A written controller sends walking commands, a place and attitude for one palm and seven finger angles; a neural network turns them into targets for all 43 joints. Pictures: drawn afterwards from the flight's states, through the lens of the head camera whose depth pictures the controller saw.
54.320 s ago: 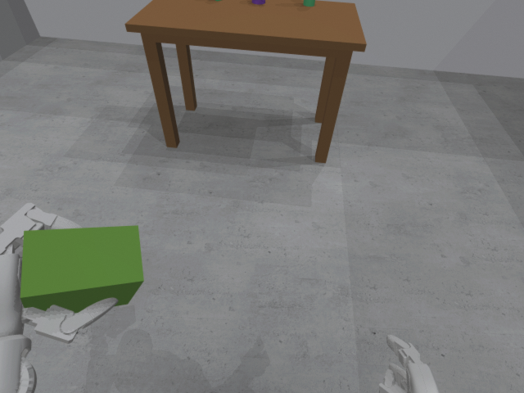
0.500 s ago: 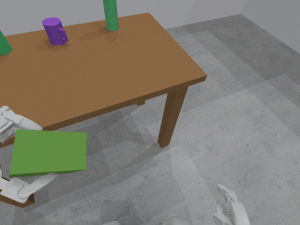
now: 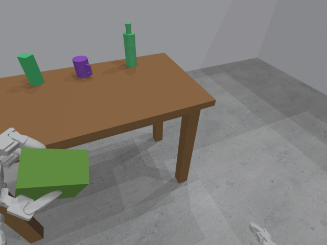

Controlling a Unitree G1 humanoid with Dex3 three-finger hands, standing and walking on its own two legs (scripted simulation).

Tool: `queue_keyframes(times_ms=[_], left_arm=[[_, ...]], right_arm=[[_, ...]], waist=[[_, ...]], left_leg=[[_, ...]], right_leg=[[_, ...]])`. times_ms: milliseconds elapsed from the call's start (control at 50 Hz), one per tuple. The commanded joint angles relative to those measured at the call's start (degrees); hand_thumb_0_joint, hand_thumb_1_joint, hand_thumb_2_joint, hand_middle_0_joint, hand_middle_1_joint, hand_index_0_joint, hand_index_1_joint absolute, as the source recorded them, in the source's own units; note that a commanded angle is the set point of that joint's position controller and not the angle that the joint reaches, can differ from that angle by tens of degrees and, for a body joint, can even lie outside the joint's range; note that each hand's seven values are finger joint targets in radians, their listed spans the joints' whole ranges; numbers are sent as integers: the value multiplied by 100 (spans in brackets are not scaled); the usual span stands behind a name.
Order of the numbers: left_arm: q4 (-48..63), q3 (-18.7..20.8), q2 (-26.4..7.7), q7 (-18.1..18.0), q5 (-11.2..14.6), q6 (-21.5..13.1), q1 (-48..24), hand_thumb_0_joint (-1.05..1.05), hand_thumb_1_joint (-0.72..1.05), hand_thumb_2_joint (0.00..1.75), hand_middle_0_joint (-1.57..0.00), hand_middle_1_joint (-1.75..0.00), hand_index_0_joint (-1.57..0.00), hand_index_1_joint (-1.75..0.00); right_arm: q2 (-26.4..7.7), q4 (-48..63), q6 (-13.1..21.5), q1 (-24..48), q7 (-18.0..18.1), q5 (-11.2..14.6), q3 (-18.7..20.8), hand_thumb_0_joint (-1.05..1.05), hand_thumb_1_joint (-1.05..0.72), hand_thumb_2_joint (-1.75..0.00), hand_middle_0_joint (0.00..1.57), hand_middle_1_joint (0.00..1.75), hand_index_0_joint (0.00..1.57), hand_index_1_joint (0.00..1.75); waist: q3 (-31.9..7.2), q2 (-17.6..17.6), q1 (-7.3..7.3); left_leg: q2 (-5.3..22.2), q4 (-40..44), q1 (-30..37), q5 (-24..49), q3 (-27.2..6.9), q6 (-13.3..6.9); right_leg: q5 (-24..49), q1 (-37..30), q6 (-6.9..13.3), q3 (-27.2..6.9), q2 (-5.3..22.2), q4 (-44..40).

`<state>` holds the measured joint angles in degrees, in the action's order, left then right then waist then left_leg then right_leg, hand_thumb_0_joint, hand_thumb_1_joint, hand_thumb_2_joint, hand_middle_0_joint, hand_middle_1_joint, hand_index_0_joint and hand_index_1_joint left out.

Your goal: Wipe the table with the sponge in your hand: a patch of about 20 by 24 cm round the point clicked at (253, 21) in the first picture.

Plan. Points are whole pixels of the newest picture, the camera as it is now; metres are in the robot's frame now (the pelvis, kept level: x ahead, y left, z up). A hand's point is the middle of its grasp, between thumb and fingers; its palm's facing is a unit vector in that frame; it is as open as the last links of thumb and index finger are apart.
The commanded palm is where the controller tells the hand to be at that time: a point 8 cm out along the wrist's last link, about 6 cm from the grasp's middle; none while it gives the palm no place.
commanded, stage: stop stepping back and stand still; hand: left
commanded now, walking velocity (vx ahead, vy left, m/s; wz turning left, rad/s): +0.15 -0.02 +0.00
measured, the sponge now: (61, 175) +0.22 +0.21 +0.14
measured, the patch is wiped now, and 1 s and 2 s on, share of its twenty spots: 1.00 1.00 1.00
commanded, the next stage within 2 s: stand and wait in 0.18 s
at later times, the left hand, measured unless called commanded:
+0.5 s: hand (31, 169) +0.21 +0.25 +0.17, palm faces +0.43 -0.82 -0.38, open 10.6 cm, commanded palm +0.16 +0.29 +0.18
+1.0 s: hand (28, 171) +0.22 +0.27 +0.15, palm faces +0.38 -0.86 -0.34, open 10.6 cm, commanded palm +0.17 +0.31 +0.18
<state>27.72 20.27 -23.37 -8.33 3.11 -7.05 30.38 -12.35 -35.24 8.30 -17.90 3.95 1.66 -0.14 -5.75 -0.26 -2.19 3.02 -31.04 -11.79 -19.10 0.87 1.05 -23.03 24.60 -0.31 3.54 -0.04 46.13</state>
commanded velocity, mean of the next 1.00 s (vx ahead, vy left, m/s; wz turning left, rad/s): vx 0.01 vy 0.01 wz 0.00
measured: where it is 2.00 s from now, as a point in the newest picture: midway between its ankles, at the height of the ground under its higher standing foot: outside the picture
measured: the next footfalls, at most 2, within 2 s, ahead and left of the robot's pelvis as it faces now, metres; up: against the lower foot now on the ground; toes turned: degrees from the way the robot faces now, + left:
none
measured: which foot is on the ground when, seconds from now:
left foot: down 0.00-1.00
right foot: down 0.00-1.00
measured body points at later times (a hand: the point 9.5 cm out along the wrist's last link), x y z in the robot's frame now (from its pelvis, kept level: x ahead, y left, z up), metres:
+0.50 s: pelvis +0.00 +0.01 +0.00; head +0.00 +0.00 +0.45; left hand +0.19 +0.30 +0.19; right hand +0.17 -0.22 -0.09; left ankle +0.02 +0.14 -0.73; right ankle +0.02 -0.10 -0.73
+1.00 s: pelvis +0.01 +0.03 +0.01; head +0.01 +0.04 +0.46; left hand +0.20 +0.31 +0.17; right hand +0.20 -0.19 -0.06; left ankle +0.02 +0.14 -0.73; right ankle +0.02 -0.10 -0.73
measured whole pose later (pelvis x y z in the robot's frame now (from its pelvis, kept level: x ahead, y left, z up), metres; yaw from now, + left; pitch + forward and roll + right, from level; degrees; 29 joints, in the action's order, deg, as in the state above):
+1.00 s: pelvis +0.01 +0.03 +0.01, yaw +0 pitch -1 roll -1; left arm 27.0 16.8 -19.3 -9.1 3.0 -6.0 28.1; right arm -11.1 -33.8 4.3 -9.2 3.7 0.6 -1.5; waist 0.3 -0.3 0.1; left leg 1.6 -28.1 -12.8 -14.6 1.6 -0.3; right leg -11.8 11.9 -0.5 1.3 0.0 24.4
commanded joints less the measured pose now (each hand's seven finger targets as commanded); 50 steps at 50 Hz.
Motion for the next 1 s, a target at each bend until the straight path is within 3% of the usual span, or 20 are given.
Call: queue_keyframes(times_ms=[0,20,40,60,140,200,240,260,280,300,360,380,400,420,440,480,560,600,840,980], left_arm=[[56,182,-392,49,21,-176,-727,0,10,130,-120,-160,-120,-160],[120,133,-552,101,1,-151,-946,0,10,130,-120,-160,-120,-160],[375,117,-569,158,82,-242,-1553,0,10,130,-120,-160,-120,-160],[532,109,-556,192,-6,-380,-1867,0,10,130,-120,-160,-120,-160],[1725,366,-918,24,-3,-486,-1475,0,10,130,-120,-160,-120,-160],[2280,453,-935,-179,-17,-456,-837,0,10,130,-120,-160,-120,-160],[2451,425,-740,-303,-21,-445,-817,0,10,130,-120,-160,-120,-160],[2202,575,-916,-343,-56,-387,-813,0,10,130,-120,-160,-120,-160],[2141,798,-1011,-331,-50,-406,-1051,0,10,130,-120,-160,-120,-160],[1715,650,-804,-295,-27,-365,-863,0,10,130,-120,-160,-120,-160],[809,523,-571,-182,-35,-265,-462,0,10,130,-120,-160,-120,-160],[614,340,-448,-97,-46,-285,-454,0,10,130,-120,-160,-120,-160],[500,326,-503,-30,-36,-286,-459,0,10,130,-120,-160,-120,-160],[634,280,-526,-7,13,-295,-669,0,10,130,-120,-160,-120,-160],[674,260,-485,-21,42,-277,-718,0,10,130,-120,-160,-120,-160],[989,346,-617,-51,56,-286,-706,0,10,130,-120,-160,-120,-160],[1868,622,-959,-150,11,-442,-735,0,10,130,-120,-160,-120,-160],[1980,589,-896,-199,-13,-446,-549,0,10,130,-120,-160,-120,-160],[1183,264,-472,-141,22,-343,-526,0,10,130,-120,-160,-120,-160],[1511,332,-645,-191,11,-362,-834,0,10,130,-120,-160,-120,-160]], right_arm=[[-761,795,134,1001,103,-82,197,0,-90,-90,20,30,20,30],[-753,890,70,1119,59,-41,284,0,-90,-90,20,30,20,30],[-784,887,91,1298,52,-41,286,0,-90,-90,20,30,20,30],[-698,767,100,1312,0,-100,256,0,-90,-90,20,30,20,30],[-547,758,-26,1234,-16,-108,194,0,-90,-90,20,30,20,30],[-529,810,16,1268,108,-198,112,0,-90,-90,20,30,20,30],[-730,944,61,1263,106,-189,116,0,-90,-90,20,30,20,30],[-632,1056,95,1267,136,-150,154,0,-90,-90,20,30,20,30],[-607,955,119,1291,127,-135,222,0,-90,-90,20,30,20,30],[-572,847,160,1100,79,-95,190,0,-90,-90,20,30,20,30],[-582,821,143,1134,15,-30,134,0,-90,-90,20,30,20,30],[-579,836,94,1178,-13,-42,149,0,-90,-90,20,30,20,30],[-600,870,44,1186,-55,-58,191,0,-90,-90,20,30,20,30],[-568,864,25,1198,-97,-60,184,0,-90,-90,20,30,20,30],[-571,814,27,1104,-117,-27,250,0,-90,-90,20,30,20,30],[-593,847,-12,1203,-87,-51,237,0,-90,-90,20,30,20,30],[-705,983,-13,1450,28,-147,217,0,-90,-90,20,30,20,30],[-607,980,-9,1418,44,-132,175,0,-90,-90,20,30,20,30],[-681,978,-96,1352,26,-99,236,0,-90,-90,20,30,20,30],[-614,986,-139,1483,51,-143,142,0,-90,-90,20,30,20,30]], waist=[[721,-547,362],[565,-2100,308],[679,-2028,229],[536,-973,104],[137,-683,98],[14,456,95],[286,2437,163],[412,2094,164],[63,1236,334],[99,1237,187],[281,940,211],[511,188,190],[463,-677,109],[362,-966,27],[96,-1197,53],[35,-854,88],[42,607,211],[-185,750,261],[-180,250,208],[35,601,241]], left_leg=[[127,-1208,-2060,-1276,-20,-545],[-302,-3048,-2742,-1299,131,-360],[-274,-3926,-2771,-735,-382,-267],[-48,-3962,-2485,-366,-512,-221],[184,-1897,-534,-243,-120,-345],[-28,232,544,-391,-17,-392],[1425,2154,-148,-2302,-2496,-1000],[1603,2330,-689,-2162,-2653,-1154],[1257,1973,-692,-1395,-1778,-952],[954,1632,-560,-850,-1460,-777],[486,617,-831,230,-628,-505],[301,31,-1048,359,-435,-362],[32,-615,-1198,364,-227,-211],[-46,-904,-1137,420,-118,-147],[-43,-945,-879,272,-189,-119],[44,-360,-583,558,-215,-172],[319,745,98,1399,-658,-352],[396,703,163,2116,-673,-399],[298,689,98,1856,-443,-228],[228,925,-114,1235,-490,-224]], right_leg=[[550,-2014,234,-433,263,-2592],[-414,-1942,739,-2932,1647,-3492],[-600,-1373,868,-3729,2059,-3867],[-857,-1142,999,-3368,2073,-3796],[-986,99,867,-1662,1617,-3336],[-1235,318,561,-903,951,-2183],[-695,415,44,-106,-107,-31],[-566,227,-12,-375,-34,691],[-433,-221,-56,-407,27,646],[-320,-345,-75,-177,9,11],[858,-1392,-60,-72,-17,-2102],[1369,-1449,83,-542,277,-2606],[1725,-1406,383,-1510,896,-2850],[2203,-1362,585,-1928,1375,-2950],[1794,-1352,645,-1902,1491,-2993],[1864,-1415,569,-1598,1333,-2768],[1591,-1182,189,-820,489,-2220],[2065,-1445,75,-531,310,-2011],[2303,-1619,57,-616,326,-2307],[1905,-1563,98,-636,299,-2445]])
